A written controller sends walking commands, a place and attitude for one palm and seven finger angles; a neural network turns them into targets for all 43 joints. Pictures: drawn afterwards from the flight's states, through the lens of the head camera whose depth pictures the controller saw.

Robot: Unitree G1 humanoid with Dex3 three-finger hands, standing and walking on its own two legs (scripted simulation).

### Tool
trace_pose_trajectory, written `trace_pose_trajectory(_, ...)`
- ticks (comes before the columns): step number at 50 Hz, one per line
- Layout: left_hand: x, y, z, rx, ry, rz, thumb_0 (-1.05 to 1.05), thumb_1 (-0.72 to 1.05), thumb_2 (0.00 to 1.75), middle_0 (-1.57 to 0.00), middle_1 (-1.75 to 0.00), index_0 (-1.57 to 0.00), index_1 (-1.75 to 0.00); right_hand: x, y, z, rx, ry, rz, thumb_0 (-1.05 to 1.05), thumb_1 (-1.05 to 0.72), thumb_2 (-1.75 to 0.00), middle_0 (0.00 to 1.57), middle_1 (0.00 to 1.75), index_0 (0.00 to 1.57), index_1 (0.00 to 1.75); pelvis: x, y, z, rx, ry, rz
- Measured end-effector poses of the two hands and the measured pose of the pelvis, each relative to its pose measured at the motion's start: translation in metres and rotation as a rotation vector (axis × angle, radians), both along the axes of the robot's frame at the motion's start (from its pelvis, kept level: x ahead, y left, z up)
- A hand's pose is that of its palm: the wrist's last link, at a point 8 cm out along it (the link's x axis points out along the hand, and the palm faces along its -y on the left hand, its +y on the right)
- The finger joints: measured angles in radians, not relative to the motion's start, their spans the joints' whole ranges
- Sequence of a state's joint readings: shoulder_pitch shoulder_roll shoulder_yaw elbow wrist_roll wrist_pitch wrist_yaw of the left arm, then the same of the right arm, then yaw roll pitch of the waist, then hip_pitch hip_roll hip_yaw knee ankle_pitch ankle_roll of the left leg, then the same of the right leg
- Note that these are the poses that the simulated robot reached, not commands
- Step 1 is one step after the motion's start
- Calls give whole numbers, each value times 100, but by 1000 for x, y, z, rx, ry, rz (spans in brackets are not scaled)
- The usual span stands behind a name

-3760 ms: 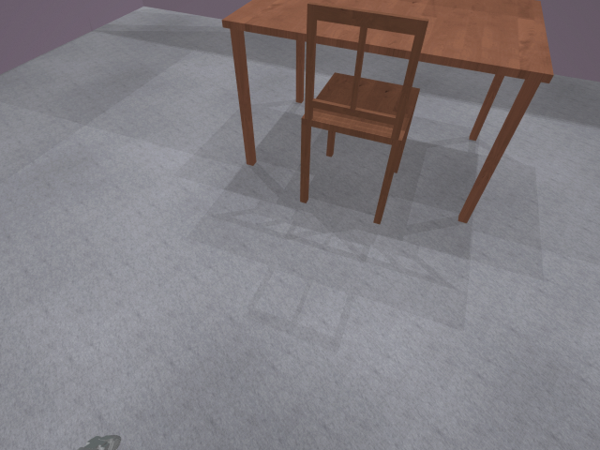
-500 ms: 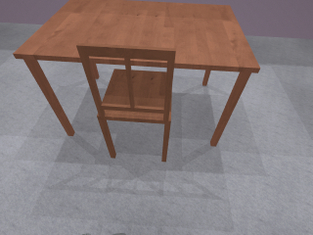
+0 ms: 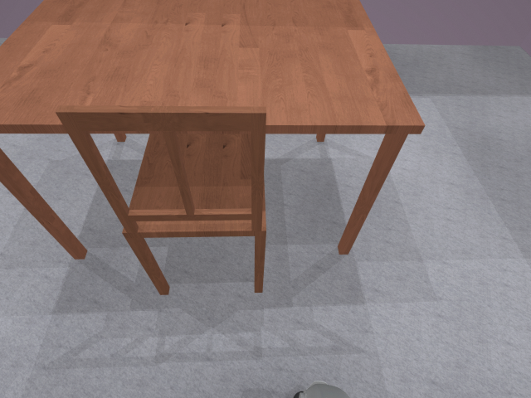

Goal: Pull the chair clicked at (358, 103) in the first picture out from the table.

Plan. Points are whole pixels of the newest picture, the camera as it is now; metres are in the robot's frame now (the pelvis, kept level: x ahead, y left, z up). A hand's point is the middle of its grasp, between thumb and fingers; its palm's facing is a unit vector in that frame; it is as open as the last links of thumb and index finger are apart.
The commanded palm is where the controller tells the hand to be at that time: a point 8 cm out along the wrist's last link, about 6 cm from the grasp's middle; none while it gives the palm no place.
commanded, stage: take the last steps up to it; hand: left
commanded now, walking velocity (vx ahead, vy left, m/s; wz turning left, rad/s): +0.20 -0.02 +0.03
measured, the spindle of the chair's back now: (181, 176) +0.57 +0.19 -0.08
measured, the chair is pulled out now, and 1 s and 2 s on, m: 0.00 0.00 0.00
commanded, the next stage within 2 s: come to a stop and stand still in 0.16 s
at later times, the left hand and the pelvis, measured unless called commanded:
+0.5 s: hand out of the picture +0.13 +0.16 -0.19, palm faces +0.09 -0.99 -0.14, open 7.3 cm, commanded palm none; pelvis +0.13 -0.01 +0.00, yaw +1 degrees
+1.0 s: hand out of the picture +0.10 +0.11 -0.15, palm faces +0.07 -0.97 -0.24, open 7.4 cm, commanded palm none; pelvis +0.09 -0.07 +0.01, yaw +1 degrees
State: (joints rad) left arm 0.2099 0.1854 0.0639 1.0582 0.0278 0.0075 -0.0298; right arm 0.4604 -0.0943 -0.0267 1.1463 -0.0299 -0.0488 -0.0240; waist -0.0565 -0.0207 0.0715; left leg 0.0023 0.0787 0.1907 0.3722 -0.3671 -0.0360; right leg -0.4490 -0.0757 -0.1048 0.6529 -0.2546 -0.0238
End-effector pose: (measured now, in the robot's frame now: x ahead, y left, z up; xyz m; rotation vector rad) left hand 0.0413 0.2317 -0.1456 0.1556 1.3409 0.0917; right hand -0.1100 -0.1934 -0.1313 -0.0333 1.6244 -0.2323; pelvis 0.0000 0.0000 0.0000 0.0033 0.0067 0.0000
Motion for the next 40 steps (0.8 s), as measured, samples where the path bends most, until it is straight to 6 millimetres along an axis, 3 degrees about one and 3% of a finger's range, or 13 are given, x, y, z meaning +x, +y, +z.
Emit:
trace_pose_trajectory(4, 48, -18, -5, 23, -88, 1, 1, 92, 90, -20, -30, -20, -29, 23, -17, -18, 33, 51, -4, 1, -90, -90, 20, 30, 21, 30, 30, -18, -14, -5, -9, 9)
trace_pose_trajectory(7, 64, -25, 3, 32, -122, 40, 1, 93, 90, -20, -30, -20, -30, 69, -34, -19, 17, -1, 32, 1, -91, -90, 20, 30, 21, 30, 46, -23, -8, -14, -15, 19)
trace_pose_trajectory(14, 78, -26, 10, 39, -88, 61, 0, 95, 90, -20, -30, -20, -30, 207, -56, -9, -50, -278, 118, 1, -92, -90, 20, 30, 20, 30, 82, -23, 4, -27, -7, 34)
trace_pose_trajectory(18, 81, -24, -1, 4, -52, 86, 0, 94, 90, -20, -30, -20, -30, 264, -57, -2, -94, -370, 170, 1, -94, -90, 20, 30, 20, 30, 102, -15, 0, -48, -23, 28)
trace_pose_trajectory(21, 83, -24, -12, -21, -16, 107, 1, 93, 90, -20, -30, -20, -30, 292, -48, 2, -107, -399, 203, 1, -93, -90, 19, 30, 20, 30, 116, -9, -3, -45, -37, 27)
trace_pose_trajectory(26, 79, -24, -12, -26, 43, 118, 1, 92, 90, -20, -30, -20, -30, 318, -29, 6, -82, -410, 219, 1, -92, -90, 20, 30, 20, 30, 126, -6, 1, -5, -26, 15)
trace_pose_trajectory(30, 72, -19, -4, 13, 86, 104, 1, 92, 90, -20, -30, -20, -30, 323, -26, 0, -56, -421, 191, 0, -91, -90, 20, 30, 21, 30, 120, -10, 2, 3, -16, 3)
trace_pose_trajectory(35, 65, -16, 7, 88, 85, 96, 1, 91, 90, -20, -30, -20, -30, 310, -48, -9, -42, -411, 170, 0, -92, -90, 20, 30, 21, 30, 106, -26, 0, 6, -15, -4)
trace_pose_trajectory(40, 56, -32, 12, 146, 33, 84, 1, 91, 90, -20, -30, -20, -29, 283, -82, -27, -15, -374, 144, 0, -91, -90, 20, 30, 21, 30, 95, -51, -8, 27, -28, 3)
